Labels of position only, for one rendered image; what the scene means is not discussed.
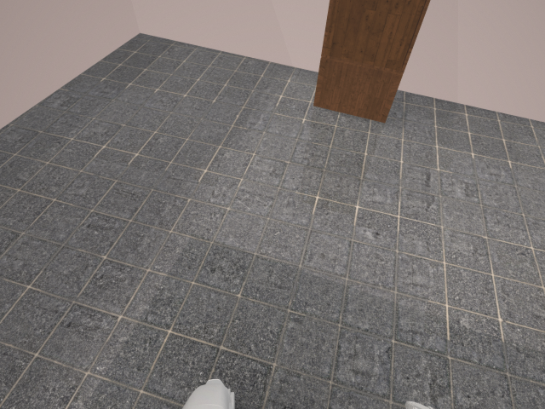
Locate cupboard door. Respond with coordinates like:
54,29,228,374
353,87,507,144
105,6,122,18
324,0,426,71

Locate robot left shin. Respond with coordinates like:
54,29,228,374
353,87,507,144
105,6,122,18
206,379,225,386

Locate robot left thigh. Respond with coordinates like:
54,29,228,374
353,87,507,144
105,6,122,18
182,383,235,409

